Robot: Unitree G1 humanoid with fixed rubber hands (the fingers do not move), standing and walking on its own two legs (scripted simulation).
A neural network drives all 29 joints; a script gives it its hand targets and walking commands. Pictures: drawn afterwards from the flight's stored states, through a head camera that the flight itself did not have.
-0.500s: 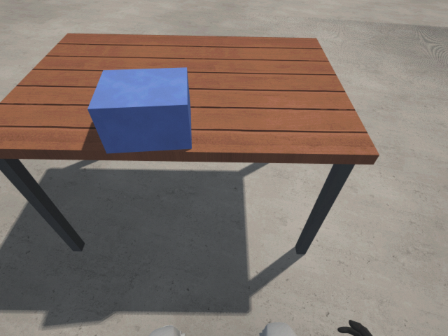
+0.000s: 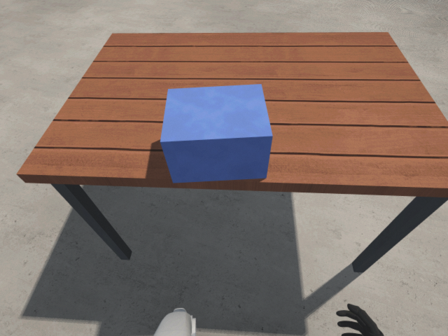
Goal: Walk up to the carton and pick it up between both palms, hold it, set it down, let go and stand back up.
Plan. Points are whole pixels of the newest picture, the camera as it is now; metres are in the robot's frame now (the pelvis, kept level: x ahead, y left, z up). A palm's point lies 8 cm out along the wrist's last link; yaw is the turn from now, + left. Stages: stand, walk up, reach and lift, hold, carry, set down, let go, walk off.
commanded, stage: walk up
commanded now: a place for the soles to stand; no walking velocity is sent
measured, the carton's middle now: (217, 133) +0.55 +0.03 +0.02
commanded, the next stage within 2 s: none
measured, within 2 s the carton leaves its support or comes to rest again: neither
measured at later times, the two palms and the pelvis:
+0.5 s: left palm (75, 274) +0.24 +0.32 -0.08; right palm out of the picture +0.13 -0.17 -0.09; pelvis +0.07 +0.09 +0.01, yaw -7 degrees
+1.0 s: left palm (74, 283) +0.23 +0.31 -0.08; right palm out of the picture +0.13 -0.20 -0.07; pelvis +0.08 +0.08 +0.02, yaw -12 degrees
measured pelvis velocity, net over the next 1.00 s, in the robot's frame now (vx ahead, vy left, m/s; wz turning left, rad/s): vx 0.08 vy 0.08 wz -0.20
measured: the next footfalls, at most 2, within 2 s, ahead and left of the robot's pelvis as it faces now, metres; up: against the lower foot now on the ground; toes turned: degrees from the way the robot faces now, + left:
left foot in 0.02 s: +0.14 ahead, +0.18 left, +0.00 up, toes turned +5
right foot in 0.36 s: +0.15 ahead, -0.02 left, +0.00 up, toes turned -7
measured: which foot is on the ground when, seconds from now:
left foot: up 0.00-0.00, down 0.02-1.00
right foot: down 0.00-0.04, up 0.06-0.34, down 0.36-1.00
